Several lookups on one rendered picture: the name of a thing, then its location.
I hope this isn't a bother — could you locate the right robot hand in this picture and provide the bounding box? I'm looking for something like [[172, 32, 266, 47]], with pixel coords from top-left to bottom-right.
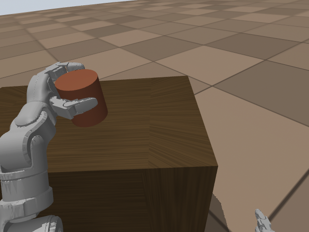
[[255, 209, 275, 232]]

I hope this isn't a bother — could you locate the left robot arm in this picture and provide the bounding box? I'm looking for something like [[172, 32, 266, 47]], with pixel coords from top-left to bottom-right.
[[0, 101, 63, 232]]

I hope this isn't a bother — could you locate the left robot hand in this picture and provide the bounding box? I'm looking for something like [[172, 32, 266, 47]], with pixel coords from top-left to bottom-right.
[[27, 62, 98, 119]]

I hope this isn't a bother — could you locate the can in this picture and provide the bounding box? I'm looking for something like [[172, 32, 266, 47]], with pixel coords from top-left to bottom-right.
[[55, 69, 108, 128]]

